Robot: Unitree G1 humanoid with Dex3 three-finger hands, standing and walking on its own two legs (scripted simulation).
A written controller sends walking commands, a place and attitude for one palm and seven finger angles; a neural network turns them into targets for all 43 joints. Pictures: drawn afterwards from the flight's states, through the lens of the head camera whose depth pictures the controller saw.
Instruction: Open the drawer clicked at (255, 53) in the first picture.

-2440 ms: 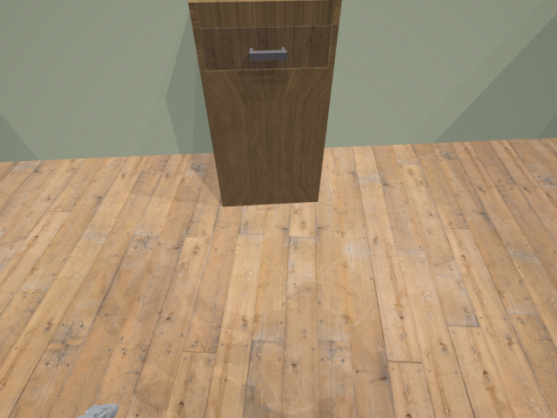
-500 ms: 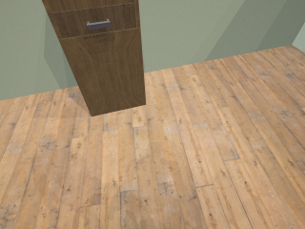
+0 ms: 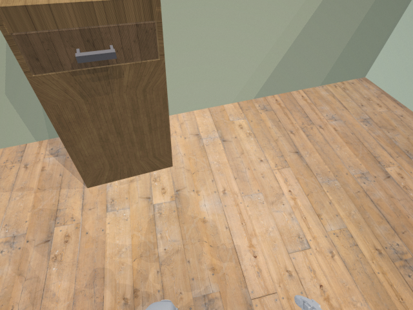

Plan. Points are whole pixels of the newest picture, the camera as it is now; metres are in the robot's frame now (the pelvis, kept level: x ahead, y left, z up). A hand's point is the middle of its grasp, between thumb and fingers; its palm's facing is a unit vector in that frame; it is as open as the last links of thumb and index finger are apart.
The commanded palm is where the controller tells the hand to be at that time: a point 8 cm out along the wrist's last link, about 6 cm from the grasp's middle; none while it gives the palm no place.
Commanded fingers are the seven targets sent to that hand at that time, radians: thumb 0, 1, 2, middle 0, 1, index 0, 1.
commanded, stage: walk to a spot facing it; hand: left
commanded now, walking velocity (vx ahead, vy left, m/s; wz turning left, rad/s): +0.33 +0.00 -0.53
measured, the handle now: (95, 52) +0.85 +0.49 +0.03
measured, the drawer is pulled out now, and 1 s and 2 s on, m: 0.00 0.00 0.00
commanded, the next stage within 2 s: turn to face it in 0.38 s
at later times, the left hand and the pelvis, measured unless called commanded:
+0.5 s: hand (166, 224) +0.34 +0.14 -0.15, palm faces -0.31 -0.93 -0.21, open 7.4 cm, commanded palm none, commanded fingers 0.00 0.90 0.90 -0.20 -0.30 -0.20 -0.30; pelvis +0.18 +0.00 +0.00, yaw -18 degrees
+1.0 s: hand (155, 228) +0.34 +0.18 -0.18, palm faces -0.03 -0.99 -0.15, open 7.3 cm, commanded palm none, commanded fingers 0.00 0.90 0.90 -0.20 -0.30 -0.20 -0.30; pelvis +0.23 +0.00 +0.00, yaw -5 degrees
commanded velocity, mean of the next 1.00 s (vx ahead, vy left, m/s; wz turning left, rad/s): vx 0.04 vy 0.00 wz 0.06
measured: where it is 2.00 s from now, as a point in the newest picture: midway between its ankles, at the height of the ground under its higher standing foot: outside the picture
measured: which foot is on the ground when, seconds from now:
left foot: down 0.00-0.54, up 0.56-0.94, down 0.96-1.00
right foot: down 0.00-0.02, up 0.04-0.50, down 0.52-0.96, up 0.98-1.00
